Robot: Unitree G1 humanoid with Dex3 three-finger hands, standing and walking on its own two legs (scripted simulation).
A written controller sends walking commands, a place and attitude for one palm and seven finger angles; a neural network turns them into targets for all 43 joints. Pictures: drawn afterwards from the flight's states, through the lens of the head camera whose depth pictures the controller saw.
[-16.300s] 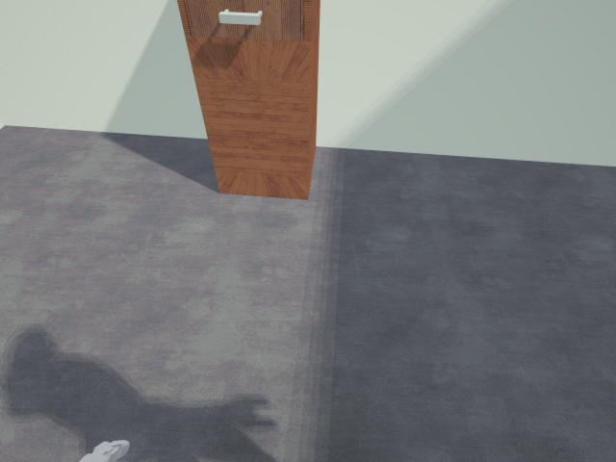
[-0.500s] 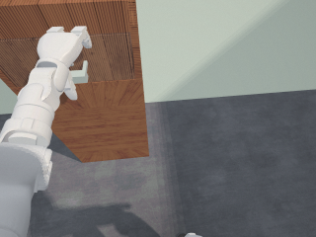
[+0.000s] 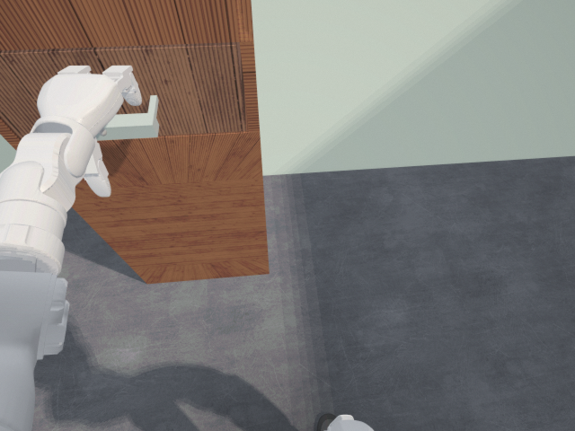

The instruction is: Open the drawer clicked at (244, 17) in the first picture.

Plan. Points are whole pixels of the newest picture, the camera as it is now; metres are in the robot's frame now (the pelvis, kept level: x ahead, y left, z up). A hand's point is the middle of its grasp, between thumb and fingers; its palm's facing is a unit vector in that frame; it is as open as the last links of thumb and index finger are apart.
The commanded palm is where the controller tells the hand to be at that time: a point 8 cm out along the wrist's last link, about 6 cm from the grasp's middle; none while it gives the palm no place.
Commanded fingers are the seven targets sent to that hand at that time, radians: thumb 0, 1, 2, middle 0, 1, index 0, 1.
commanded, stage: lower the fingers behind the handle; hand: left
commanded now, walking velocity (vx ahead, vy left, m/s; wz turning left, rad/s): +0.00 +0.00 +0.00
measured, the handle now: (115, 115) +0.57 +0.25 +0.07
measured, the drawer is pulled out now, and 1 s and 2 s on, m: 0.00 0.00 0.00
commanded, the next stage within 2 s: close the thumb around the handle in 1.26 s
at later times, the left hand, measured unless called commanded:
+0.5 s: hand (107, 144) +0.51 +0.24 +0.07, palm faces -0.08 +0.01 -1.00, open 13.8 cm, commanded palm +0.49 +0.25 +0.12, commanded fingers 0.00 -0.50 0.30 -0.30 -1.20 -0.30 -1.20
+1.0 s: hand (109, 151) +0.51 +0.25 +0.05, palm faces -0.08 +0.00 -1.00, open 13.8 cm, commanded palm +0.50 +0.25 +0.10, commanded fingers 0.00 -0.50 0.30 -0.30 -1.20 -0.30 -1.20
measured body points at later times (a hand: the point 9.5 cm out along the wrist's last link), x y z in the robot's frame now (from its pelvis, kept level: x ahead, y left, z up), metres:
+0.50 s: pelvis +0.00 +0.01 +0.00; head +0.11 +0.00 +0.43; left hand +0.50 +0.24 +0.12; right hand +0.01 -0.27 -0.13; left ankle -0.04 +0.11 -0.72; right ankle +0.02 -0.13 -0.72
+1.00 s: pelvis +0.00 +0.01 -0.01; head +0.12 +0.01 +0.42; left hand +0.51 +0.25 +0.10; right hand -0.02 -0.28 -0.13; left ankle -0.04 +0.11 -0.72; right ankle +0.02 -0.13 -0.72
